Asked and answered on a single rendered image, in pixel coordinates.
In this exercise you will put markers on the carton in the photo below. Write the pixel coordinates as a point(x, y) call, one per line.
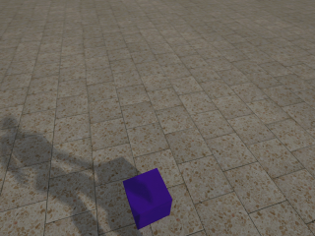
point(148, 198)

